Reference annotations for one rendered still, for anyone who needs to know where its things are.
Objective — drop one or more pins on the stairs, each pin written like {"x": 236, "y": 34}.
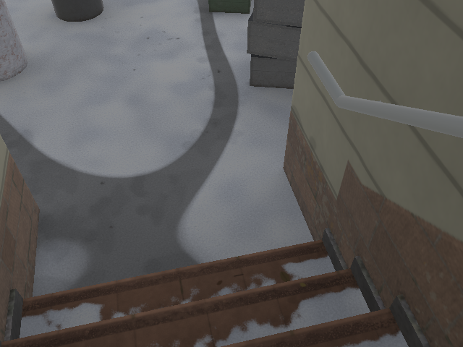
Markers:
{"x": 286, "y": 297}

